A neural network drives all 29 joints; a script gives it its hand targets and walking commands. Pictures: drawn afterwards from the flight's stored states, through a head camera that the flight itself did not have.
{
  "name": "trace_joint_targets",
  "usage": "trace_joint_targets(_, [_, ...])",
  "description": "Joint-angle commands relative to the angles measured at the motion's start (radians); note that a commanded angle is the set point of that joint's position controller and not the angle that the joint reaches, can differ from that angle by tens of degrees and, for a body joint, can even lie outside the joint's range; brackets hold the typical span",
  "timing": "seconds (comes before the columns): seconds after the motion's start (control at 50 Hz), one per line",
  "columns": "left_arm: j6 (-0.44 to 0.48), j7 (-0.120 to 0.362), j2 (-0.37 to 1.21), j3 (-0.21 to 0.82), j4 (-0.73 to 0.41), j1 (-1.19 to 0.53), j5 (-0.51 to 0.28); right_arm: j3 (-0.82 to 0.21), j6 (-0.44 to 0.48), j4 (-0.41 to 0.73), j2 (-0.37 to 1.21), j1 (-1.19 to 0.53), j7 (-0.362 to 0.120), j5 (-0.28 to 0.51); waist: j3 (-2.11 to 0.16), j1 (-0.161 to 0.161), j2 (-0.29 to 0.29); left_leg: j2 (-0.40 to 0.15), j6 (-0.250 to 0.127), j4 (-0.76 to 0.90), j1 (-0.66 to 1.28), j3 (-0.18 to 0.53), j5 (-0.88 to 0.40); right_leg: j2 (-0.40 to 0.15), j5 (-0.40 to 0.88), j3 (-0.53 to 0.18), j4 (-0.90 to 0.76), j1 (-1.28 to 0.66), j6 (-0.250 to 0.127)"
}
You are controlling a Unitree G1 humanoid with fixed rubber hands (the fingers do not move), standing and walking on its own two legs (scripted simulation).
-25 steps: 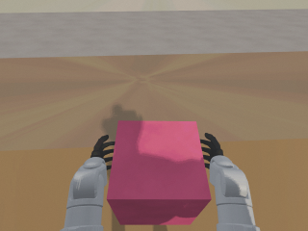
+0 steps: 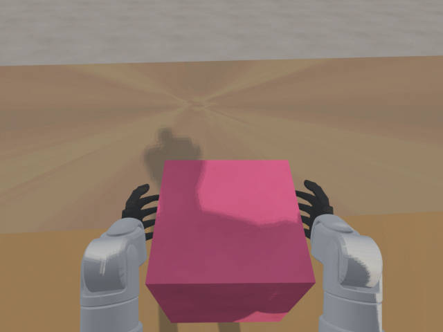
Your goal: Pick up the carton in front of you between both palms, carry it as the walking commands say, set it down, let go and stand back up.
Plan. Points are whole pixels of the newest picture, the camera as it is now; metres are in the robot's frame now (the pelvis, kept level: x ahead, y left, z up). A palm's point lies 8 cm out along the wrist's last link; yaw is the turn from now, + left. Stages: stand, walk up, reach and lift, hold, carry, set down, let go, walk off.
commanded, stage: carry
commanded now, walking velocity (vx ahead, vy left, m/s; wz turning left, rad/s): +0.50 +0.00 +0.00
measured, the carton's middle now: (226, 246) +0.28 -0.01 +0.02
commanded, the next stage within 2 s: none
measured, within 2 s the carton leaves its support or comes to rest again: neither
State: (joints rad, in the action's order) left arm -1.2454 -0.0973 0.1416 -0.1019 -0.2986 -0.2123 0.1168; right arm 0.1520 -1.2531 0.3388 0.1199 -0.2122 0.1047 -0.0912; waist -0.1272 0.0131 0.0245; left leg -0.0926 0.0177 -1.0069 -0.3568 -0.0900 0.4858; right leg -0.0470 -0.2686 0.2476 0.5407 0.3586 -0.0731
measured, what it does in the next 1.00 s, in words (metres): walks ahead: left foot, then right foot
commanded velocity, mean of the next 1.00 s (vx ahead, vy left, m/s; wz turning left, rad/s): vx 0.50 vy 0.00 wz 0.00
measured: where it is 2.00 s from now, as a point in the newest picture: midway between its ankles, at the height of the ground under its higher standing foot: (212, 167)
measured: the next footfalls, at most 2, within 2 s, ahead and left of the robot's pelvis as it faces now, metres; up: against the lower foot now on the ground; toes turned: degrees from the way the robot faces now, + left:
left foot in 0.32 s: +0.39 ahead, +0.11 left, +0.00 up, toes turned +10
right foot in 0.78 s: +0.71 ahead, -0.11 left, +0.00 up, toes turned -13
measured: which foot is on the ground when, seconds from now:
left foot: up 0.00-0.30, down 0.32-0.78, up 0.80-1.00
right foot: down 0.00-0.34, up 0.36-0.76, down 0.78-1.00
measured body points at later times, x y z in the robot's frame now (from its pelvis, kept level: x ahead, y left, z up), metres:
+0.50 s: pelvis +0.33 +0.04 +0.01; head +0.35 +0.04 +0.46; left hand +0.61 +0.16 +0.05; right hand +0.58 -0.15 +0.06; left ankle +0.35 +0.10 -0.73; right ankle +0.26 -0.09 -0.64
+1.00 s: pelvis +0.65 -0.04 +0.00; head +0.69 -0.06 +0.45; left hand +1.00 +0.11 +0.10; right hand +1.02 -0.19 +0.10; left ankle +0.61 +0.10 -0.64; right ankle +0.67 -0.10 -0.73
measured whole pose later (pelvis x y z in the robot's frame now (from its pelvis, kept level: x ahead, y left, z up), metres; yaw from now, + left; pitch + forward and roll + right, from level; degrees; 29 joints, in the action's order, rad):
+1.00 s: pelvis +0.65 -0.04 +0.00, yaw -2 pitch +4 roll +1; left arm -1.22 -0.14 0.03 -0.17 -0.04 -0.55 0.04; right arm 0.18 -1.21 0.02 0.02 -0.59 0.12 -0.07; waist 0.02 -0.05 0.01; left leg -0.07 -0.04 -1.18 -0.58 -0.04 0.34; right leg -0.02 -0.23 0.22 0.50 0.35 -0.10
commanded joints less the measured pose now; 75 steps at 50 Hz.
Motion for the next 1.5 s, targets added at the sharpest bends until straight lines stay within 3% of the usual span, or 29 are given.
trace_joint_targets(0.0, [-0.008, 0.234, 0.861, 0.658, -0.106, -0.510, -0.407, -0.739, -0.019, 0.005, 0.887, -0.506, -0.278, 0.434, -0.205, -0.041, -0.069, -0.060, -0.032, -0.091, -0.425, 0.065, -0.089, -0.352, 0.100, -0.513, -0.320, -0.501, -0.104])
trace_joint_targets(0.1, [0.013, 0.274, 0.920, 0.704, -0.114, -0.502, -0.459, -0.735, 0.026, -0.026, 0.967, -0.406, -0.252, 0.354, -0.177, -0.036, -0.130, 0.001, -0.010, 0.206, -0.329, -0.042, -0.274, -0.238, 0.305, -0.246, -0.339, -0.472, -0.044])
trace_joint_targets(0.22, [0.030, 0.296, 0.890, 0.709, -0.098, -0.424, -0.448, -0.742, 0.045, -0.008, 0.958, -0.346, -0.244, 0.326, -0.092, -0.038, -0.195, 0.059, -0.036, 0.488, -0.142, -0.153, -0.445, -0.193, 0.507, -0.108, -0.287, -0.434, -0.010])
trace_joint_targets(0.28, [0.032, 0.295, 0.877, 0.713, -0.108, -0.414, -0.438, -0.741, 0.050, -0.017, 0.951, -0.324, -0.254, 0.336, -0.181, -0.008, -0.153, 0.132, -0.054, 0.556, 0.244, -0.235, -0.398, -0.134, 0.664, 0.005, 0.023, -0.320, 0.043])
trace_joint_targets(0.3, [0.033, 0.296, 0.864, 0.713, -0.104, -0.413, -0.430, -0.739, 0.051, -0.021, 0.947, -0.317, -0.259, 0.336, -0.241, 0.016, -0.090, 0.028, -0.061, 0.557, 0.442, -0.098, -0.315, -0.114, 0.450, -0.007, 0.217, -0.173, 0.066])
trace_joint_targets(0.32, [0.027, 0.294, 0.874, 0.727, -0.121, -0.436, -0.435, -0.726, 0.058, -0.051, 0.934, -0.305, -0.264, 0.320, -0.336, 0.021, 0.166, -0.278, -0.209, 0.670, 0.647, 0.411, -0.089, -0.019, 0.179, -0.038, 0.543, 0.105, 0.110])
trace_joint_targets(0.34, [0.031, 0.297, 0.864, 0.728, -0.116, -0.432, -0.431, -0.732, 0.066, -0.062, 0.960, -0.295, -0.269, 0.336, -0.305, 0.020, 0.249, -0.353, -0.274, 0.806, 0.662, 0.631, -0.182, 0.057, -0.195, -0.131, 0.716, 0.292, 0.104])
trace_joint_targets(0.4, [0.070, 0.295, 0.950, 0.735, -0.097, -0.429, -0.430, -0.775, 0.090, -0.002, 1.035, -0.359, -0.281, 0.383, -0.255, 0.007, 0.009, -0.287, -0.197, 0.754, 0.496, 0.341, -0.469, -0.086, -0.090, -0.248, 0.724, 0.314, 0.043])
trace_joint_targets(0.44, [0.093, 0.286, 0.981, 0.738, -0.091, -0.393, -0.417, -0.796, 0.104, 0.022, 1.053, -0.370, -0.288, 0.405, -0.261, -0.004, 0.044, -0.245, -0.145, 0.783, 0.428, 0.208, -0.448, -0.090, -0.019, -0.229, 0.594, 0.251, 0.047])
trace_joint_targets(0.5, [0.121, 0.266, 0.991, 0.745, -0.081, -0.325, -0.385, -0.810, 0.114, 0.035, 1.027, -0.332, -0.305, 0.421, -0.226, -0.001, 0.093, -0.213, -0.138, 0.821, 0.412, 0.105, -0.447, -0.065, 0.026, -0.165, 0.425, 0.254, 0.068])
trace_joint_targets(0.58, [0.129, 0.247, 0.949, 0.755, -0.103, -0.324, -0.374, -0.809, 0.119, 0.039, 0.958, -0.313, -0.314, 0.422, -0.140, 0.005, 0.117, -0.163, -0.135, 0.812, 0.428, -0.001, -0.547, -0.038, 0.134, -0.092, 0.171, 0.280, 0.080])
trace_joint_targets(0.68, [0.094, 0.235, 0.813, 0.758, -0.148, -0.483, -0.418, -0.784, 0.099, 0.046, 0.828, -0.418, -0.279, 0.406, -0.052, 0.013, 0.136, -0.155, -0.132, 0.776, 0.410, -0.065, -0.597, -0.012, 0.229, -0.038, 0.025, 0.209, 0.040])
trace_joint_targets(0.74, [0.068, 0.227, 0.723, 0.723, -0.092, -0.585, -0.431, -0.758, 0.075, 0.006, 0.733, -0.544, -0.248, 0.392, -0.111, -0.011, 0.121, -0.125, -0.100, 0.549, 0.371, -0.135, -0.748, 0.053, 0.167, 0.019, -0.018, -0.027, 0.011])
trace_joint_targets(0.76, [0.061, 0.223, 0.698, 0.699, -0.053, -0.611, -0.430, -0.750, 0.065, -0.018, 0.714, -0.589, -0.239, 0.390, -0.183, -0.041, 0.063, -0.076, -0.076, 0.353, 0.297, -0.169, -0.761, 0.086, 0.101, 0.038, -0.024, -0.228, 0.011])
trace_joint_targets(0.78, [0.052, 0.217, 0.678, 0.677, -0.020, -0.643, -0.431, -0.739, 0.054, -0.041, 0.694, -0.641, -0.232, 0.389, -0.253, -0.075, -0.069, -0.045, -0.052, 0.100, 0.159, -0.158, -0.540, -0.083, -0.031, -0.185, -0.073, -0.391, 0.004])
trace_joint_targets(0.8, [0.050, 0.214, 0.623, 0.641, 0.029, -0.690, -0.413, -0.733, 0.042, -0.052, 0.715, -0.696, -0.226, 0.405, -0.320, -0.076, -0.352, 0.110, -0.013, -0.180, -0.143, -0.094, -0.163, -0.328, -0.158, -0.700, -0.223, -0.574, -0.144])
trace_joint_targets(0.82, [0.043, 0.213, 0.663, 0.634, 0.064, -0.721, -0.445, -0.715, 0.038, -0.084, 0.706, -0.766, -0.219, 0.415, -0.295, -0.081, -0.328, 0.124, -0.034, -0.334, -0.297, 0.036, 0.024, -0.346, -0.065, -0.785, -0.277, -0.600, -0.175])
trace_joint_targets(0.88, [0.050, 0.218, 0.769, 0.645, 0.075, -0.913, -0.506, -0.680, 0.044, -0.193, 0.811, -0.864, -0.209, 0.433, -0.292, -0.066, -0.076, 0.007, -0.079, -0.333, -0.341, 0.106, -0.098, -0.287, 0.293, -0.505, -0.182, -0.485, -0.118])
trace_joint_targets(0.92, [0.062, 0.224, 0.830, 0.639, 0.088, -1.028, -0.536, -0.668, 0.055, -0.238, 0.869, -0.930, -0.202, 0.432, -0.315, -0.054, -0.108, -0.005, -0.068, -0.236, -0.296, 0.089, -0.158, -0.257, 0.303, -0.405, -0.195, -0.435, -0.090])
trace_joint_targets(1.06, [0.063, 0.230, 0.893, 0.572, 0.209, -1.170, -0.547, -0.614, 0.068, -0.331, 0.931, -1.070, -0.171, 0.416, -0.277, -0.067, -0.135, 0.021, -0.048, 0.113, -0.389, 0.017, -0.279, -0.199, 0.449, -0.258, -0.172, -0.484, -0.129])
trace_joint_targets(1.16, [0.052, 0.228, 0.925, 0.538, 0.283, -1.133, -0.500, -0.591, 0.053, -0.375, 0.965, -1.072, -0.188, 0.412, -0.235, -0.087, -0.156, 0.088, -0.069, 0.453, -0.246, -0.070, -0.543, -0.129, 0.596, -0.147, -0.098, -0.497, -0.072])
trace_joint_targets(1.2, [0.056, 0.226, 0.940, 0.540, 0.299, -1.121, -0.485, -0.581, 0.049, -0.388, 0.977, -1.071, -0.204, 0.411, -0.237, -0.069, -0.167, 0.097, -0.090, 0.542, -0.141, -0.076, -0.598, -0.136, 0.656, -0.136, -0.028, -0.502, -0.039])
trace_joint_targets(1.24, [0.061, 0.225, 0.956, 0.550, 0.305, -1.127, -0.483, -0.567, 0.052, -0.411, 0.983, -1.049, -0.219, 0.410, -0.302, 0.000, -0.119, 0.123, -0.086, 0.630, 0.118, -0.113, -0.627, -0.101, 0.681, -0.066, 0.207, -0.455, 0.017])
trace_joint_targets(1.26, [0.066, 0.224, 0.956, 0.554, 0.306, -1.136, -0.480, -0.554, 0.055, -0.419, 0.979, -1.039, -0.227, 0.410, -0.335, 0.036, -0.047, 0.051, -0.068, 0.590, 0.306, -0.040, -0.637, -0.069, 0.458, -0.069, 0.391, -0.301, 0.033])
trace_joint_targets(1.28, [0.068, 0.221, 0.955, 0.555, 0.320, -1.137, -0.474, -0.538, 0.054, -0.441, 0.982, -1.027, -0.234, 0.413, -0.368, 0.039, 0.092, -0.122, -0.046, 0.446, 0.474, 0.171, -0.884, -0.017, 0.036, -0.100, 0.561, -0.093, 0.036])
trace_joint_targets(1.3, [0.063, 0.220, 0.989, 0.556, 0.330, -1.138, -0.482, -0.537, 0.064, -0.457, 0.940, -1.038, -0.237, 0.402, -0.443, 0.033, 0.345, -0.271, -0.224, 0.539, 0.685, 0.560, -0.706, 0.112, -0.285, -0.174, 0.769, 0.228, 0.060])
trace_joint_targets(1.32, [0.070, 0.211, 0.973, 0.565, 0.294, -1.177, -0.481, -0.552, 0.069, -0.438, 0.979, -1.049, -0.244, 0.428, -0.424, 0.042, 0.284, -0.283, -0.267, 0.592, 0.679, 0.600, -0.547, 0.079, -0.287, -0.232, 0.846, 0.323, 0.036])
trace_joint_targets(1.38, [0.096, 0.185, 1.016, 0.586, 0.202, -1.240, -0.502, -0.613, 0.086, -0.298, 1.049, -1.195, -0.251, 0.502, -0.355, 0.038, 0.046, -0.213, -0.224, 0.582, 0.525, 0.394, -0.723, 0.009, -0.155, -0.260, 0.729, 0.350, 0.017])
trace_joint_targets(1.48, [0.120, 0.150, 0.989, 0.601, 0.156, -1.118, -0.467, -0.663, 0.111, -0.216, 1.035, -1.129, -0.232, 0.524, -0.416, 0.048, 0.077, -0.171, -0.207, 0.515, 0.609, 0.250, -1.065, 0.012, -0.074, -0.217, 0.519, 0.377, 0.025])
